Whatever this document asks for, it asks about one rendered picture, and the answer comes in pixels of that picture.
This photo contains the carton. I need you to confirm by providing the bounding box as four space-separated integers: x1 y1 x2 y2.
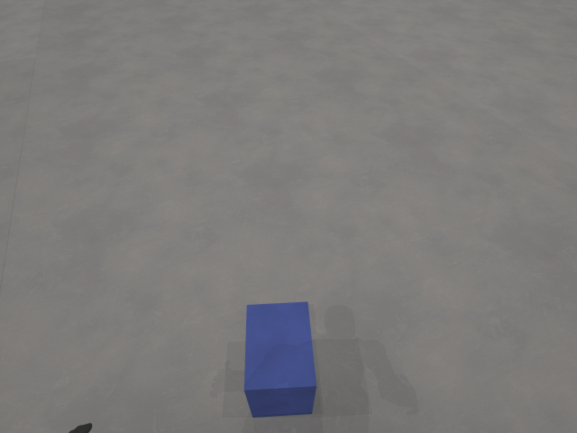
244 302 316 418

